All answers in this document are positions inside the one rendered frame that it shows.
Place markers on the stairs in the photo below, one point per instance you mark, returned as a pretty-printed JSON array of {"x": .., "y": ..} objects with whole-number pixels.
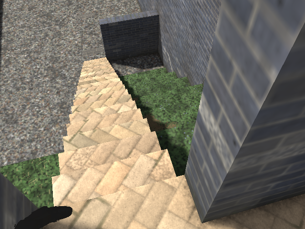
[{"x": 109, "y": 146}]

